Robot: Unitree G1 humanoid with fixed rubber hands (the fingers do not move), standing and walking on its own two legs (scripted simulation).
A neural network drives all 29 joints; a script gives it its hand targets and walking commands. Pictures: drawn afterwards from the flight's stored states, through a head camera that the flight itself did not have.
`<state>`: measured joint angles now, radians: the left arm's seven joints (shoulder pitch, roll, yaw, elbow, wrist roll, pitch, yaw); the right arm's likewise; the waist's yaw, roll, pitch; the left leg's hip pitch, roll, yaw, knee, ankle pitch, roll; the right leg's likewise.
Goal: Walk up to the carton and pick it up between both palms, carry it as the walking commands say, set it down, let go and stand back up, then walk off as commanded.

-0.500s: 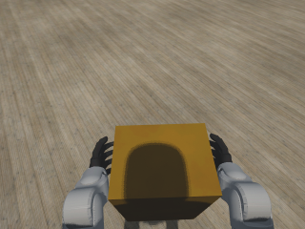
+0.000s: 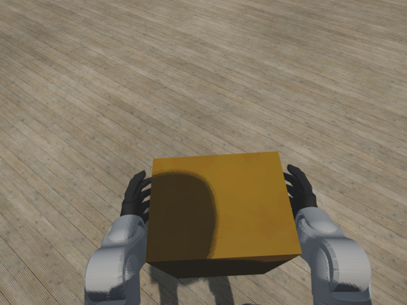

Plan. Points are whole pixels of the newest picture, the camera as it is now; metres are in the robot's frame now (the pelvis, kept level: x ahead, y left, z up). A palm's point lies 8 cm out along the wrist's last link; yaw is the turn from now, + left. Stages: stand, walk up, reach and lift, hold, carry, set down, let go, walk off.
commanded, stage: carry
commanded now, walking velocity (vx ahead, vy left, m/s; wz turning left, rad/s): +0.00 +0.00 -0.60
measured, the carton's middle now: (218, 226) +0.26 -0.01 +0.02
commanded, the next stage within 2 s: none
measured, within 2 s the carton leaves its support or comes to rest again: neither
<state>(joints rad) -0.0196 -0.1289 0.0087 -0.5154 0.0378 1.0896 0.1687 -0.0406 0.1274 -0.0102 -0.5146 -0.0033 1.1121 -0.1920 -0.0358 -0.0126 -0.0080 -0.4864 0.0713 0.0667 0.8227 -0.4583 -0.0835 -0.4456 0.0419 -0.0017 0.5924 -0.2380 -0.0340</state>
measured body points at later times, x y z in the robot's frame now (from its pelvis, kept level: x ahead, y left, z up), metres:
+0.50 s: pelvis -0.04 -0.03 +0.00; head -0.02 -0.05 +0.45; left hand +0.26 +0.01 +0.06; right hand +0.16 -0.26 +0.06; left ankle -0.02 +0.11 -0.68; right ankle -0.05 -0.13 -0.73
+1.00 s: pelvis -0.09 -0.02 +0.00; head -0.06 -0.01 +0.45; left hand +0.22 -0.05 +0.08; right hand +0.06 -0.28 +0.09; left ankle -0.03 +0.08 -0.73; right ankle -0.16 -0.12 -0.69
